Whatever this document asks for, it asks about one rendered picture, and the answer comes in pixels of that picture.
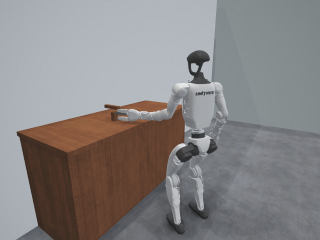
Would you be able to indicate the robot left hand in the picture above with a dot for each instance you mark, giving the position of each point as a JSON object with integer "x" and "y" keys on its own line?
{"x": 132, "y": 114}

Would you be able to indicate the right robot forearm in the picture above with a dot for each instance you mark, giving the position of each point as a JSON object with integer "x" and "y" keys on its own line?
{"x": 218, "y": 126}

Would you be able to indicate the left robot thigh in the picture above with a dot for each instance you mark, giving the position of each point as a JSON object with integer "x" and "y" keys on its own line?
{"x": 180, "y": 154}

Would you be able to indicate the left robot upper arm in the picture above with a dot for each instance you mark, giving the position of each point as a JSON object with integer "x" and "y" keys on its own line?
{"x": 178, "y": 91}

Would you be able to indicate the counter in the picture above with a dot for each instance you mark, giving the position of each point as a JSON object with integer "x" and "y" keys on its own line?
{"x": 86, "y": 173}

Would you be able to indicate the left robot forearm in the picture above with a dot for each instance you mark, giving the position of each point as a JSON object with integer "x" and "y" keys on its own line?
{"x": 158, "y": 115}

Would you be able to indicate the humanoid robot torso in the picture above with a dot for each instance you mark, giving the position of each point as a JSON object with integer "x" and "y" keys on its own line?
{"x": 197, "y": 111}

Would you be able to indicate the right robot upper arm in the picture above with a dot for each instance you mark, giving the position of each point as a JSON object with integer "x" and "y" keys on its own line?
{"x": 220, "y": 101}

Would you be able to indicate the robot right hand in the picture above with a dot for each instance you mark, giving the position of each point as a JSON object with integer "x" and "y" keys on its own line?
{"x": 216, "y": 139}

